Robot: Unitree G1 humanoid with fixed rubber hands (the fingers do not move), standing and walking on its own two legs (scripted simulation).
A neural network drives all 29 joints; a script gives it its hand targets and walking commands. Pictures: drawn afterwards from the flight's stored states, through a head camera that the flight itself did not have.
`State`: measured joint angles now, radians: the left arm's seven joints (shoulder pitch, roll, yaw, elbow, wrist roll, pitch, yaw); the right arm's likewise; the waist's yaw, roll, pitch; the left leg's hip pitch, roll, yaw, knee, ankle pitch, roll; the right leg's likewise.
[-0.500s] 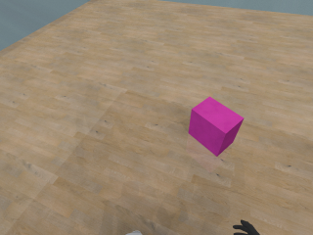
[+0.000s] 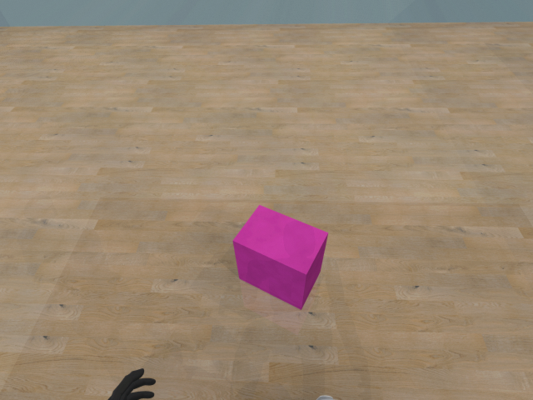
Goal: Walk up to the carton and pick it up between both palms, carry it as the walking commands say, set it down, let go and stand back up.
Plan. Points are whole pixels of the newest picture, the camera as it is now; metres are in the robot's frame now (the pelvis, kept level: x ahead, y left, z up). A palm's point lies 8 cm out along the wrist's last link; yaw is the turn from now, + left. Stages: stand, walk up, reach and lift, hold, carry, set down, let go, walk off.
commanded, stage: walk up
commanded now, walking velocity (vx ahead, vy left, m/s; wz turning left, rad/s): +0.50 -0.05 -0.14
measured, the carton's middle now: (280, 257) +0.74 -0.08 -0.62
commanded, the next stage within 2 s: none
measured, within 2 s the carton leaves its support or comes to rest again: neither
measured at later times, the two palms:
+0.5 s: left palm out of the picture +0.12 +0.20 -0.11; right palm (373, 278) +0.37 -0.23 -0.12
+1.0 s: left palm (161, 269) +0.42 +0.20 -0.11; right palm (423, 312) +0.31 -0.31 -0.15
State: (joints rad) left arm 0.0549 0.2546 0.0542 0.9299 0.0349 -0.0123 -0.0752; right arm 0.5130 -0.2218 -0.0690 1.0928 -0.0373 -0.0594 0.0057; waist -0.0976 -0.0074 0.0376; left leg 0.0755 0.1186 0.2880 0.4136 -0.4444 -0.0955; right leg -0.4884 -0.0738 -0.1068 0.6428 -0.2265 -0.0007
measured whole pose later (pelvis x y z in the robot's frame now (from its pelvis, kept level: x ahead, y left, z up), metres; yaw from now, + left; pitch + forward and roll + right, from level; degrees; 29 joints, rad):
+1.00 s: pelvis +0.31 -0.05 +0.00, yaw -2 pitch -2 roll +1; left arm 0.10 0.25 0.05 0.98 0.03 0.05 0.00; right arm 0.23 -0.23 -0.07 1.03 -0.01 0.07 -0.04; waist -0.04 0.03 0.11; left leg -0.33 0.13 0.10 0.83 -0.51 -0.06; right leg -0.34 -0.03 -0.12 0.64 -0.26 -0.07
